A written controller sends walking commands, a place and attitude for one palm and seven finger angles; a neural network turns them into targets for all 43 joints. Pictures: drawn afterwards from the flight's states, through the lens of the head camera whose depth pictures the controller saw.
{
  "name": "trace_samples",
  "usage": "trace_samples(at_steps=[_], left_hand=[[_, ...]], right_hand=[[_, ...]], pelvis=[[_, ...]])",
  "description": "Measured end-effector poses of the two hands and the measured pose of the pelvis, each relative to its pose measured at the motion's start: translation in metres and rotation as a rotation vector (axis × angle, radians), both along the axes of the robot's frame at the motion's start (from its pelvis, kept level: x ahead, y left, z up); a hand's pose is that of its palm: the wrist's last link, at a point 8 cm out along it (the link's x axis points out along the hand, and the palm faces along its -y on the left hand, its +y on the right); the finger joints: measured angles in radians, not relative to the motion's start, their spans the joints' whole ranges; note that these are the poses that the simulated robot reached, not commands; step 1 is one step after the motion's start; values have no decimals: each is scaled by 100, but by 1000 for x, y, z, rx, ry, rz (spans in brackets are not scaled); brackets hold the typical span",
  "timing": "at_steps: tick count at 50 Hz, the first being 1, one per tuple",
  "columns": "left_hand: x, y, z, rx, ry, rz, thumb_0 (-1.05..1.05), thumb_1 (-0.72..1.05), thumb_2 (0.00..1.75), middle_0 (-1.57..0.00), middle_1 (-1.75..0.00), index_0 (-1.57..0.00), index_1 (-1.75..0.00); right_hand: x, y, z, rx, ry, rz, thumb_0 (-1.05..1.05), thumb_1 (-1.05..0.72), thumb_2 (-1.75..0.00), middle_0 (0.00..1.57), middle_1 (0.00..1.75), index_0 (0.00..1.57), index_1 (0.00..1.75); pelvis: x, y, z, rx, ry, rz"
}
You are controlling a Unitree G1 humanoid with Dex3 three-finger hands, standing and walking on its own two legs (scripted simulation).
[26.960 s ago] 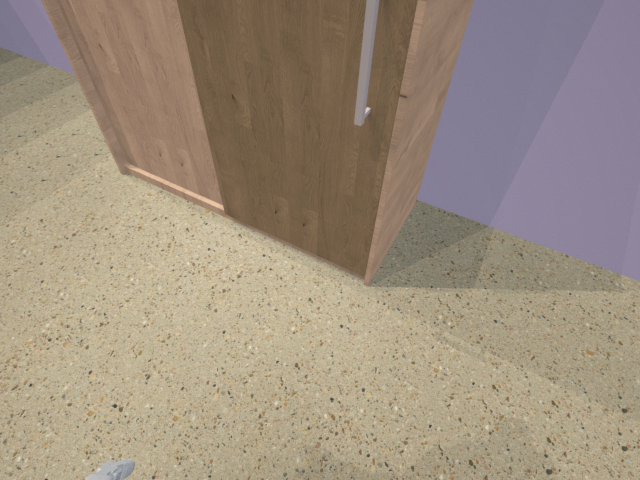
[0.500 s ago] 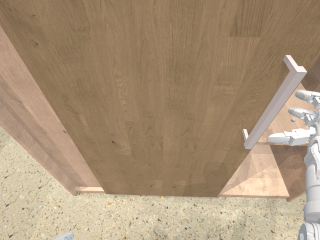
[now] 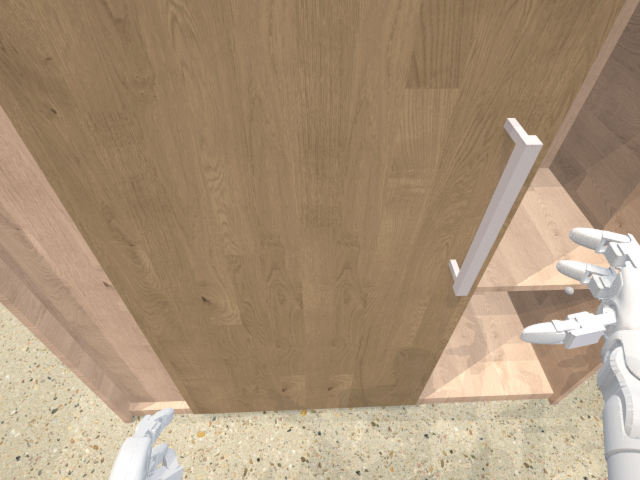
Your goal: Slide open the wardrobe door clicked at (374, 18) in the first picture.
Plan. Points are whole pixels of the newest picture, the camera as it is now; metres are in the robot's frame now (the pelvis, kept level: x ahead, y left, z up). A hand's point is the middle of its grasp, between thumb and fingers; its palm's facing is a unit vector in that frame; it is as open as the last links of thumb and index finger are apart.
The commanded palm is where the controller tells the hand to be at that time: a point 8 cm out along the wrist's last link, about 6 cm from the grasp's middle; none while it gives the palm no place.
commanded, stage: slip the hand off the handle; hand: right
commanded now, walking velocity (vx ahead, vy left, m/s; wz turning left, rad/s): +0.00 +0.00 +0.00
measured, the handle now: (483, 219) +0.45 -0.21 +0.10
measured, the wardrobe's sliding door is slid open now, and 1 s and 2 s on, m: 0.44 0.44 0.44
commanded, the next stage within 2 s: draw the hand back to the body in 0.20 s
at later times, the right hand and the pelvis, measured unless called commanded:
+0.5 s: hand (573, 322) +0.27 -0.25 +0.13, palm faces +0.09 +0.99 -0.05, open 14.7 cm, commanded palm +0.22 -0.31 +0.12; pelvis +0.00 +0.01 +0.00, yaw -1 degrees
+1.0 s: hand (632, 367) +0.21 -0.28 +0.13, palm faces +0.42 +0.87 -0.25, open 13.8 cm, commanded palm +0.17 -0.31 +0.15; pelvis -0.01 -0.01 +0.01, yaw +0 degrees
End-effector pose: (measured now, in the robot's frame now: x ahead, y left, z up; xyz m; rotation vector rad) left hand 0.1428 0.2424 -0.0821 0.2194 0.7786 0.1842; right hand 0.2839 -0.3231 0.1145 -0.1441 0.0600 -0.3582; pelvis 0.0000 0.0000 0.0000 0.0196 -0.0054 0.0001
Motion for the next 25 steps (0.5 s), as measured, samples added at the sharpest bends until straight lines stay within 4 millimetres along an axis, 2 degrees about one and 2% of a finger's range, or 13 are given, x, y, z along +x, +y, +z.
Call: trace_samples(at_steps=[8,17,25], left_hand=[[24,-4,11,3,-78,-51,1,90,90,-20,-30,-20,-30],[22,4,9,8,-79,-57,1,90,90,-20,-30,-20,-30],[11,13,8,9,-97,-32,2,90,90,-20,-30,-20,-30]], right_hand=[[-22,0,-5,13,24,-1,-2,55,-20,25,115,25,115],[-45,1,-4,5,11,-13,-2,55,-20,25,115,25,115],[-44,19,13,85,-76,269,-2,55,-20,25,115,25,115]], pelvis=[[-4,5,1,-3,-13,-8],[-2,11,1,-7,-27,-11],[-4,15,1,-8,-55,-10]])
